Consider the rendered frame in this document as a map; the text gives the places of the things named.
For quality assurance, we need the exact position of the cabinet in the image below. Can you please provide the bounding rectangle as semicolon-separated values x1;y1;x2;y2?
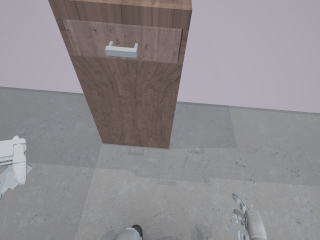
48;0;192;149

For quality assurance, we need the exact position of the drawer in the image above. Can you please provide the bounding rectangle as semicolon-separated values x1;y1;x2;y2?
63;19;182;63

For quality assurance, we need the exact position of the robot right hand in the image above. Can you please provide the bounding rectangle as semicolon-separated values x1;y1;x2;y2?
228;192;268;240

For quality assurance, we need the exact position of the robot left hand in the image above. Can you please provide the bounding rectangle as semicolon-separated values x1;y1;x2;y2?
0;135;32;199

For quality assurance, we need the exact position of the left robot shin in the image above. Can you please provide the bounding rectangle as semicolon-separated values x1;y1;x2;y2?
125;227;139;234

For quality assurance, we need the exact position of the left robot thigh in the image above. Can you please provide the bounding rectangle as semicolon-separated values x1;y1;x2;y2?
114;230;142;240

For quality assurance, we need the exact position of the handle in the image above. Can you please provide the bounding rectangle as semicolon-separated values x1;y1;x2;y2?
105;41;138;58

